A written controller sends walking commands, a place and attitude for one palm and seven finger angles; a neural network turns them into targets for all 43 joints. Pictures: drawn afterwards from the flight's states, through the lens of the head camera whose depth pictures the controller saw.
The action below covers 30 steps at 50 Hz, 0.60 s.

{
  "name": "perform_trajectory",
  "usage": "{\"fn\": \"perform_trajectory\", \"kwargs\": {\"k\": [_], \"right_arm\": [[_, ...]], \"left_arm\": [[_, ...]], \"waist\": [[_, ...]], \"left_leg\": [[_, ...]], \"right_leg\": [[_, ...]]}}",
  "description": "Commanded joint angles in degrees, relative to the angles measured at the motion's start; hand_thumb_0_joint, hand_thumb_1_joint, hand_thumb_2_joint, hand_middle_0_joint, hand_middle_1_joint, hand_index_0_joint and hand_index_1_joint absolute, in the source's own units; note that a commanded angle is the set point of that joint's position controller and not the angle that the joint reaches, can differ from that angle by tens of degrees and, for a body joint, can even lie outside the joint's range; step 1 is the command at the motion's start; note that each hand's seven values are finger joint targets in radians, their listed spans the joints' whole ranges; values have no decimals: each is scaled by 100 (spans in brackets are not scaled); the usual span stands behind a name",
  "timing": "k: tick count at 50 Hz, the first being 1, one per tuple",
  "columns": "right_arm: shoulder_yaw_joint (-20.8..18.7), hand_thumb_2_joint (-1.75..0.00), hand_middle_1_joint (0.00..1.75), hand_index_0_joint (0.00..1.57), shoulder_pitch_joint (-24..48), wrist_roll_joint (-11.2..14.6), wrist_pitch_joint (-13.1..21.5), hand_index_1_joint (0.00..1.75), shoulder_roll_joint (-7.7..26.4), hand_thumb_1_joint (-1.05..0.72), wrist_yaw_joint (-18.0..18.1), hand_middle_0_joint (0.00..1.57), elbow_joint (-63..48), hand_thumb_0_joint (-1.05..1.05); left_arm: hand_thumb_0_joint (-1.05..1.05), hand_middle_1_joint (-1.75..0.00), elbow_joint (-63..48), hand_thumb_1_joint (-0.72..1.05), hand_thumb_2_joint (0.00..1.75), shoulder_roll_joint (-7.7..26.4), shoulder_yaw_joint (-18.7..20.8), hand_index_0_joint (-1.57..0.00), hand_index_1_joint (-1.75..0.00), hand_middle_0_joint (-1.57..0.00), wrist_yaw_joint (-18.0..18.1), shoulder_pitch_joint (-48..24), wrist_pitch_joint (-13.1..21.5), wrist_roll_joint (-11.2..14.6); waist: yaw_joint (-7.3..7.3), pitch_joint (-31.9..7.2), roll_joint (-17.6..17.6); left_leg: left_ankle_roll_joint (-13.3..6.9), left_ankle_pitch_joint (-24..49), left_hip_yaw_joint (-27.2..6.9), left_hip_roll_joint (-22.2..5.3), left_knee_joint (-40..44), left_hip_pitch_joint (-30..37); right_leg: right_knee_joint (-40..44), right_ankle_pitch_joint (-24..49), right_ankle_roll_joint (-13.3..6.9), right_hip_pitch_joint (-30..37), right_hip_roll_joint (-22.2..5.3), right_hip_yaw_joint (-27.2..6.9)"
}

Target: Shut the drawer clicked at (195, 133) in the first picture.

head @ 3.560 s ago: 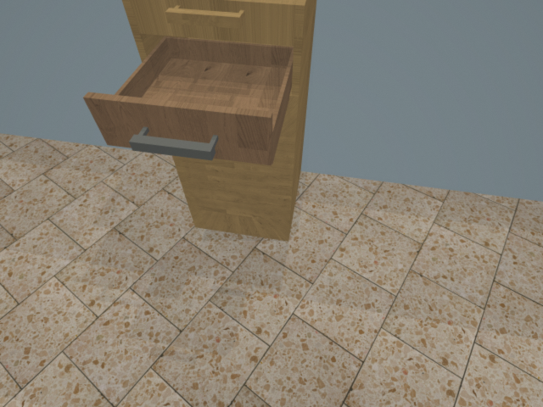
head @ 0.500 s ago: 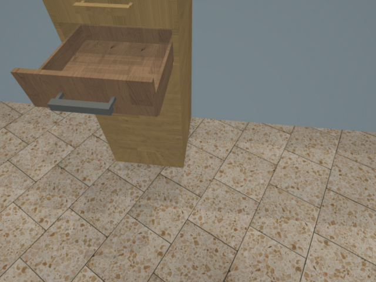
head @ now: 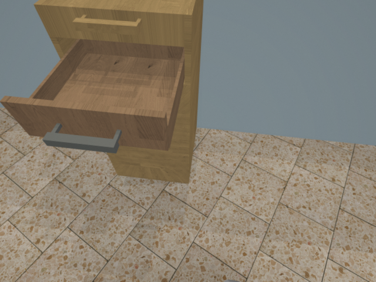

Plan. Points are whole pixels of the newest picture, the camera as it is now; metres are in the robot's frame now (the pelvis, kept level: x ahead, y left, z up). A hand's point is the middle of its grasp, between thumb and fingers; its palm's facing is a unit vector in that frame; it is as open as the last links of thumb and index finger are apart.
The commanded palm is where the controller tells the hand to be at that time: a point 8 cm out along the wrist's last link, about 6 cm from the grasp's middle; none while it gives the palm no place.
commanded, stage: come to a stop and stand still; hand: left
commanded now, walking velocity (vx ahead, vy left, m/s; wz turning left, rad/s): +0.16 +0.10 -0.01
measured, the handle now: (84, 136) +0.41 +0.28 +0.04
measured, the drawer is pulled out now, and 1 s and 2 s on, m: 0.28 0.28 0.28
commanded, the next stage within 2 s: look again from close up in 1.12 s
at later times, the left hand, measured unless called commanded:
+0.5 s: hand (105, 275) +0.15 +0.21 -0.17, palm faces +0.05 -0.96 -0.28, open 7.4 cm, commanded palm none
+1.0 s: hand out of the picture +0.11 +0.19 -0.15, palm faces +0.00 -0.97 -0.24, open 7.4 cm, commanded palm none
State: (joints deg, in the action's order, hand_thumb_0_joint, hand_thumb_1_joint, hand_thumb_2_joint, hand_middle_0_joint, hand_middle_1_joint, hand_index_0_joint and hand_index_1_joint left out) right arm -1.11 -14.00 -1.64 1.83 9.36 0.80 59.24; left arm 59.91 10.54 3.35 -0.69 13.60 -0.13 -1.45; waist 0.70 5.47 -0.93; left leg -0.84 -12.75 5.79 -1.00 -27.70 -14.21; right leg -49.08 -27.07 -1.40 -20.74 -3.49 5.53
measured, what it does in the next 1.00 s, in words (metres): steps on the spot: right foot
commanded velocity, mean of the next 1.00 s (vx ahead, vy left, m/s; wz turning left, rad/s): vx -0.09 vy -0.01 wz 0.00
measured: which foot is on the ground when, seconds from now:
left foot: down 0.00-1.00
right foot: up 0.00-0.04, down 0.06-1.00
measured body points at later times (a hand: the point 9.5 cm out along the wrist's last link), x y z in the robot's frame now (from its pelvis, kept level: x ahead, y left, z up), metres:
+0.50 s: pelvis +0.08 +0.00 +0.00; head +0.14 +0.00 +0.44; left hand +0.15 +0.26 -0.15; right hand +0.13 -0.24 -0.16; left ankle +0.09 +0.15 -0.74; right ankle +0.07 -0.10 -0.73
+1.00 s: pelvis +0.06 +0.00 +0.00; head +0.05 -0.01 +0.45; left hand +0.11 +0.24 -0.14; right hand +0.13 -0.22 -0.15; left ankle +0.07 +0.10 -0.74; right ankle +0.07 -0.10 -0.74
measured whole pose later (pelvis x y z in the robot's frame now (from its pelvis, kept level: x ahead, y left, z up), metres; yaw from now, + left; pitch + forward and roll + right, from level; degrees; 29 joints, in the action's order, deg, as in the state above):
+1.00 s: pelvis +0.06 +0.00 +0.00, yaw +0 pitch -1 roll +0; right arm 0.7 -12.4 -1.0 -0.4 10.6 0.3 53.7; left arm 54.2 10.4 -0.7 1.1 15.7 -0.6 -0.8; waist -0.3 0.4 1.8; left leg -1.4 -13.4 2.6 0.7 -27.4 -12.9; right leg -28.4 -14.1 -1.5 -13.2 0.9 0.6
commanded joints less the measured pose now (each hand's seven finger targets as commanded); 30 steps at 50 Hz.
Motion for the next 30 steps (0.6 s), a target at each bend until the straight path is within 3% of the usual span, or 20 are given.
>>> {"fn": "perform_trajectory", "kwargs": {"k": [1,2,3,4,5,7,8,10,11,13,15,18,23,24,25,26,27,28,29,30], "right_arm": [[-212,-90,30,20,27,65,-53,30,818,-90,3,20,-187,0],[-177,-90,30,20,144,131,-73,30,486,-90,-64,20,-338,0],[-218,-90,30,20,274,50,-100,30,633,-90,-102,20,-424,0],[-240,-90,30,20,195,19,-137,30,660,-90,-101,20,-338,0],[-195,-90,30,20,-90,80,-109,30,419,-90,-111,20,-214,0],[-168,-90,30,20,-148,97,-174,30,247,-90,-54,20,-11,0],[-145,-90,30,20,-169,126,-172,30,218,-90,-26,20,35,0],[-148,-90,30,20,-326,138,-179,30,217,-90,7,20,143,0],[-174,-90,30,20,-444,124,-162,30,305,-90,28,20,190,0],[-298,-90,30,20,-497,96,-151,30,831,-90,104,20,81,0],[-395,-90,30,20,-666,44,-233,30,1133,-90,119,20,67,0],[-388,-90,30,20,-291,4,-296,30,1059,-90,233,20,-62,0],[-504,-90,30,20,321,44,-325,30,1281,-90,249,20,-317,0],[-508,-90,30,20,365,88,-350,30,1151,-90,227,20,-369,0],[-472,-90,30,20,263,143,-375,30,854,-90,177,20,-420,0],[-420,-90,30,20,343,144,-436,30,683,-90,135,20,-479,0],[-418,-90,30,20,162,146,-484,30,659,-90,116,20,-441,0],[-413,-90,30,20,279,124,-500,30,533,-90,107,20,-373,0],[-387,-90,30,20,298,123,-505,30,535,-90,126,20,-304,0],[-436,-90,30,20,446,137,-245,30,877,-90,101,20,-798,0]], "left_arm": [[0,-30,62,90,90,381,85,-20,-30,-20,56,1443,168,-31],[0,-30,93,90,90,952,199,-20,-30,-20,124,1669,234,-99],[0,-30,-33,90,90,1223,204,-20,-30,-20,171,1413,240,-52],[0,-30,-211,90,90,1070,158,-20,-30,-20,190,774,213,-14],[0,-30,-367,90,90,1152,187,-20,-30,-20,192,253,197,-39],[0,-30,-338,90,90,770,127,-20,-30,-20,258,17,241,-36],[0,-30,-272,90,90,721,101,-20,-30,-20,276,169,247,-18],[0,-30,-155,90,90,844,135,-20,-30,-20,320,298,202,40],[0,-30,-152,90,90,893,146,-20,-30,-20,326,286,161,85],[0,-30,-317,90,90,634,96,-20,-30,-20,341,291,63,121],[0,-30,-435,90,90,435,64,-20,-30,-20,379,190,-18,89],[0,-30,-475,90,90,548,131,-20,-30,-20,309,-178,-159,88],[0,-30,-434,90,90,617,189,-20,-30,-20,226,407,-159,31],[0,-30,-456,90,90,777,217,-20,-30,-20,225,503,-139,-10],[0,-30,-509,90,90,1162,255,-20,-30,-20,250,343,-102,-82],[0,-30,-552,90,90,1331,248,-20,-30,-20,248,155,-92,-70],[0,-30,-617,90,90,1287,203,-20,-30,-20,260,-60,-82,-61],[0,-30,-689,90,90,1146,203,-20,-30,-20,283,-212,-102,-90],[0,-30,-670,90,90,1049,201,-20,-30,-20,304,-339,-115,-75],[0,-30,-930,90,90,1113,157,-20,-30,-20,535,74,43,-47]], "waist": [[557,-491,-277],[661,-176,-1845],[520,138,-1656],[213,388,-834],[-31,168,-823],[-104,66,-1440],[-38,-167,-1045],[-65,-582,-627],[-108,-779,-491],[-73,-1053,772],[-241,-892,1239],[-267,-453,1458],[91,-1133,825],[157,-1078,182],[39,-876,-1070],[76,-698,-1419],[-8,-788,-1104],[-41,-488,-846],[-107,-409,-1177],[-60,-1665,-382]], "left_leg": [[-472,-1480,-619,-613,191,-1353],[-20,-1798,-26,134,-1282,-2264],[95,-1996,-301,-49,-2272,-2136],[127,-1571,-615,-292,-2470,-1726],[160,-1520,-521,-285,-2182,-1196],[245,-1258,-428,-298,-1579,-956],[288,-1150,-311,-188,-1151,-785],[335,-94,-112,-41,-92,-318],[306,1045,-73,-91,358,124],[-259,5195,-909,-1190,41,1175],[-805,6372,-1203,-1759,284,1482],[-1060,6233,-1396,-1886,325,1244],[-512,3916,-1026,-1461,-81,874],[-238,2537,-835,-1114,-400,374],[163,513,-238,-335,-1042,-302],[277,-1921,-308,112,-2030,-561],[218,-2123,-668,40,-2593,-431],[204,-2027,-695,59,-2951,-599],[203,-1920,-708,-9,-3047,-842],[354,-2061,-277,202,-2465,-1343]], "right_leg": [[2250,777,51,2114,-73,-213],[3636,-310,-348,2179,-1453,-2332],[4349,-419,-838,1394,-2444,-3428],[4266,125,-1031,784,-2270,-2863],[4025,312,-1028,422,-1991,-2429],[3229,3830,-808,928,-1440,-1236],[2782,5342,-742,1349,-1282,-927],[2081,6135,-510,1824,-1084,-642],[1779,5868,-310,1805,-931,-523],[1332,3500,187,804,-344,-33],[445,-287,180,300,168,-155],[-231,-891,124,-205,187,-551],[1833,1368,120,1012,306,-341],[2602,2657,92,1399,64,-641],[2951,4134,-263,1503,-937,-1822],[3047,5041,-851,1202,-1733,-2276],[3072,4563,-1182,979,-1815,-2001],[2995,4420,-1197,793,-1471,-1842],[2848,4799,-1159,1033,-1262,-1678],[2034,7805,-900,2630,-1108,-2476]]}}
